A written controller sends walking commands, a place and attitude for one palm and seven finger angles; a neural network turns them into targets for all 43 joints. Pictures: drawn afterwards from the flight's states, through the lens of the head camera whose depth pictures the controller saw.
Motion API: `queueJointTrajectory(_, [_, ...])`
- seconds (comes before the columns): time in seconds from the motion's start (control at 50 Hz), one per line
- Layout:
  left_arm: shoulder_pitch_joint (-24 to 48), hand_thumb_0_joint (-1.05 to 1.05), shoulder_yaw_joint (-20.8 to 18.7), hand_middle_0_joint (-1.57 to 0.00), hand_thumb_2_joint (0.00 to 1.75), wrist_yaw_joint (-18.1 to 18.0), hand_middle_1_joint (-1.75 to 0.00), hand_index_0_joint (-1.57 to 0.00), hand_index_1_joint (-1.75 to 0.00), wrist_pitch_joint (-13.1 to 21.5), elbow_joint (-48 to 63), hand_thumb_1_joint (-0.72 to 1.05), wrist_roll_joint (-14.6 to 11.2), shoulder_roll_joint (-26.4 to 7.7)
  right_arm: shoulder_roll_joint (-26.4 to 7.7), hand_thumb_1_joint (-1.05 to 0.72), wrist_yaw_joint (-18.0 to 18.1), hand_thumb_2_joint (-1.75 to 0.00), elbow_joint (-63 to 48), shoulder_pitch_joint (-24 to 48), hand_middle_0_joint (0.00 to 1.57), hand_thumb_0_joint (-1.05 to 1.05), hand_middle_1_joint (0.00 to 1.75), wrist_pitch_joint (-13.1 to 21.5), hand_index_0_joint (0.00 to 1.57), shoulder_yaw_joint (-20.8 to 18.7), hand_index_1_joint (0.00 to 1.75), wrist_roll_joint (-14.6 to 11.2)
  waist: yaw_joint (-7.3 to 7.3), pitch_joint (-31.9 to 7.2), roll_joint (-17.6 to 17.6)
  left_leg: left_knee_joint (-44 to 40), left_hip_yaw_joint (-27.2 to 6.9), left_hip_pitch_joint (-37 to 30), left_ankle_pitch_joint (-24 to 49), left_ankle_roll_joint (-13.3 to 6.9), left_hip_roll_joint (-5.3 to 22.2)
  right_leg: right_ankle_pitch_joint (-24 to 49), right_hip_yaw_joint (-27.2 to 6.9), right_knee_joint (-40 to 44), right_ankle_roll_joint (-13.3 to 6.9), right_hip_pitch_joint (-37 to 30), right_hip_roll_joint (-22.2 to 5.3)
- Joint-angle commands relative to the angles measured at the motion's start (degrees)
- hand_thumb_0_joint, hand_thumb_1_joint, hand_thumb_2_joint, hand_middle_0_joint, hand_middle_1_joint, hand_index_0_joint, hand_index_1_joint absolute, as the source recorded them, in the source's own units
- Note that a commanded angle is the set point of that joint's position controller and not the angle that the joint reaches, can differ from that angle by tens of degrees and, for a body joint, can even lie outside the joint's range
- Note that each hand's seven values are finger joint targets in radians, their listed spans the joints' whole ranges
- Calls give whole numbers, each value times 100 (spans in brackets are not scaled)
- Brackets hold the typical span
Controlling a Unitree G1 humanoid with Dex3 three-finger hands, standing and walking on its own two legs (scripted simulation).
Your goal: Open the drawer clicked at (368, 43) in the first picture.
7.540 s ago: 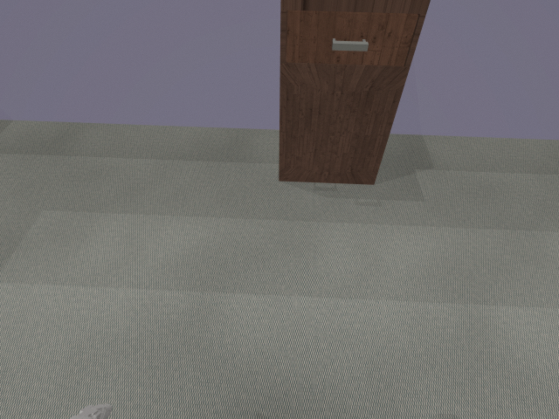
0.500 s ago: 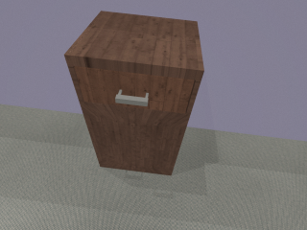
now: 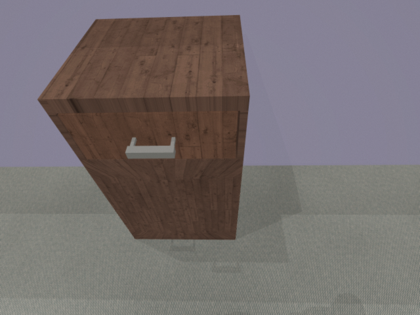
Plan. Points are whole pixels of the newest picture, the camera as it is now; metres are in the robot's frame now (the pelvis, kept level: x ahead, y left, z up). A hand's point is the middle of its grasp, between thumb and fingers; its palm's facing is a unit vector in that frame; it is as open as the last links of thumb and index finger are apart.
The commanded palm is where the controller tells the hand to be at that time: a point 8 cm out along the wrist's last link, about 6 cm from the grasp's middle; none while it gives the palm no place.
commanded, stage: come to a stop and stand still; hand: left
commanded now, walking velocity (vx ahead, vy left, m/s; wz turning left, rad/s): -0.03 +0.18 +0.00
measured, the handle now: (152, 146) +0.52 +0.19 -0.03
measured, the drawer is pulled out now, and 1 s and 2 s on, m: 0.00 0.00 0.00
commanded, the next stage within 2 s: look again from close up in 0.96 s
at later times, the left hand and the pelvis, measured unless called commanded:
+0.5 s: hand out of the picture -0.03 +0.21 -0.17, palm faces +0.10 -0.98 -0.20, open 7.4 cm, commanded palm none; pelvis -0.04 +0.02 +0.01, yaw +2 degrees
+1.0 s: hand out of the picture -0.02 +0.17 -0.16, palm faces +0.09 -0.98 -0.19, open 7.3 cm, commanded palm none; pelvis -0.01 +0.00 +0.01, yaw +2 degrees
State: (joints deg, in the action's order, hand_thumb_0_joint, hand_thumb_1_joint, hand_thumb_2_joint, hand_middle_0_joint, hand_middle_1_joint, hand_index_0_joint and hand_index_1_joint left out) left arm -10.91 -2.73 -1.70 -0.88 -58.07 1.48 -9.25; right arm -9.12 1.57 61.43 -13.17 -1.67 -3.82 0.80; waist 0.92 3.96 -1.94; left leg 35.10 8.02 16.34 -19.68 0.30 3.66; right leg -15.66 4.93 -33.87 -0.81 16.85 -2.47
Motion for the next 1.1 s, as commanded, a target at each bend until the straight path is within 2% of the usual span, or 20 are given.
queueJointTrajectory(0.0, [-483,0,-153,-20,90,-81,-30,-20,-30,113,171,90,-11,-1040,-354,-90,7,-90,-407,-204,20,0,30,-134,20,-71,30,-24,-174,-649,1399,2235,-935,627,-1332,104,-232,3768,-1747,1382,-1079,-541,-1910])
queueJointTrajectory(0.04, [-159,0,-170,-20,90,-110,-30,-20,-30,100,287,90,-24,-946,-401,-90,-30,-90,-282,-363,20,0,30,-142,20,-84,30,-15,-80,-632,920,2718,-973,896,-813,177,-188,3337,-1377,1328,-974,-709,-1682])
queueJointTrajectory(0.1, [-185,0,-212,-20,90,-101,-30,-20,-30,117,345,90,-21,-983,-504,-90,-84,-90,-337,-268,20,0,30,-153,20,-93,30,19,-184,-510,1047,2752,-999,1030,-386,277,-178,2365,-1288,1550,-853,-711,-1604])
queueJointTrajectory(0.24, [-384,0,-280,-20,90,-44,-30,-20,-30,78,287,90,61,-1158,-423,-90,-148,-90,-516,-72,20,0,30,-31,20,5,30,-1,-415,-462,1289,749,-647,399,-637,180,-189,217,-1531,2020,-880,-679,-1509])
queueJointTrajectory(0.32, [-118,0,-222,-20,90,-6,-30,-20,-30,44,174,90,-6,-1080,-316,-90,-108,-90,-240,-835,20,0,30,75,20,106,30,18,-48,-596,1265,-875,-380,-887,170,74,-328,-843,-1175,2062,-487,-67,-1021])
queueJointTrajectory(0.36, [-144,0,-94,-20,90,22,-30,-20,-30,21,154,90,-84,-656,-528,-90,-65,-90,-102,-1129,20,0,30,190,20,133,30,49,31,-463,213,-1973,-1110,-1353,72,-98,178,-1046,-743,1223,-81,569,-441])
queueJointTrajectory(0.38, [-244,0,-25,-20,90,63,-30,-20,-30,13,170,90,-105,-393,-832,-90,-39,-90,-165,-1005,20,0,30,223,20,102,30,96,-25,-223,-768,-2555,-2075,-733,-956,-368,959,-717,-293,584,85,623,-95])
queueJointTrajectory(0.4, [-200,0,-15,-20,90,109,-30,-20,-30,40,216,90,-80,-352,-1076,-90,-3,-90,-331,-709,20,0,30,187,20,90,30,100,-100,41,-795,-2908,-2589,63,-1746,-614,1360,-587,-42,179,138,470,35])
queueJointTrajectory(0.44, [-112,0,-21,-20,90,147,-30,-20,-30,-19,63,90,26,-434,-911,-90,26,-90,-314,-333,20,0,30,240,20,124,30,85,-123,526,-1312,-3233,-2562,346,-1724,-672,1256,-570,-226,-691,143,627,3])
queueJointTrajectory(0.56, [-303,0,62,-20,90,182,-30,-20,-30,83,-188,90,-78,-248,-764,-90,132,-90,-32,-654,20,0,30,293,20,158,30,65,-16,126,-623,-2045,-1551,-1021,2373,-736,966,-584,-184,-139,238,532,6])
queueJointTrajectory(0.6, [-620,0,55,-20,90,143,-30,-20,-30,133,-367,90,-111,-262,-715,-90,158,-90,96,-705,20,0,30,294,20,145,30,20,-132,-145,-581,-1438,-1303,-1073,3180,-538,760,382,-143,969,219,-208,9])
queueJointTrajectory(0.66, [-1087,0,56,-20,90,30,-30,-20,-30,222,-661,90,-126,-589,-286,-90,116,-90,160,-827,20,0,30,332,20,216,30,-62,-145,-543,301,-1094,-875,-321,1628,-75,202,2781,-804,1068,-127,-1521,-751])
queueJointTrajectory(0.68, [-1031,0,31,-20,90,12,-30,-20,-30,252,-706,90,-124,-640,-219,-90,125,-90,205,-899,20,0,30,275,20,231,30,-46,-84,-628,1147,-1066,-765,-318,1087,21,76,2929,-950,1101,-248,-1535,-768])
queueJointTrajectory(0.7, [-981,0,53,-20,90,-3,-30,-20,-30,265,-729,90,-137,-575,-239,-90,129,-90,258,-943,20,0,30,252,20,242,30,-40,-72,-656,1301,-1075,-700,-447,844,44,66,2920,-968,1226,-300,-1442,-844])
queueJointTrajectory(0.78, [-730,0,109,-20,90,-36,-30,-20,-30,223,-713,90,-150,-365,-133,-90,136,-90,457,-984,20,0,30,254,20,299,30,-17,-48,-253,308,-1429,-862,-678,1671,15,242,2392,-631,1142,-171,-1054,-458])
queueJointTrajectory(0.84, [-792,0,120,-20,90,-48,-30,-20,-30,203,-743,90,-149,-354,-173,-90,156,-90,475,-922,20,0,30,269,20,305,30,-22,-102,-313,111,-1409,-858,-796,1892,1,289,2375,-601,1138,-147,-1112,-406])
queueJointTrajectory(1.02, [-758,0,139,-20,90,-49,-30,-20,-30,183,-730,90,-136,-387,-230,-90,159,-90,444,-830,20,0,30,242,20,316,30,-18,-108,-50,179,-1503,-841,-785,1605,-4,286,2055,-636,1276,-135,-952,-404])
queueJointTrajectory(1.04, [-871,0,176,-20,90,-67,-30,-20,-30,267,-201,90,11,-1229,-878,-90,72,-90,-174,-510,20,0,30,155,20,183,30,22,-38,711,1109,-1165,-1003,-332,1088,-43,30,1459,-729,1267,-40,-436,-128])
queueJointTrajectory(1.06, [-947,0,89,-20,90,-77,-30,-20,-30,303,-250,90,-52,-758,-771,-90,88,-90,-377,-537,20,0,30,266,20,180,30,50,-95,38,493,-850,-852,-233,852,-58,86,1538,-1032,1014,-147,-665,-533])
queueJointTrajectory(1.08, [-905,0,48,-20,90,-78,-30,-20,-30,343,-106,90,-46,-974,-620,-90,107,-90,-388,-680,20,0,30,290,20,146,30,55,-4,-792,115,-548,-833,-372,906,-101,-59,2363,-1202,925,-299,-1127,-689])
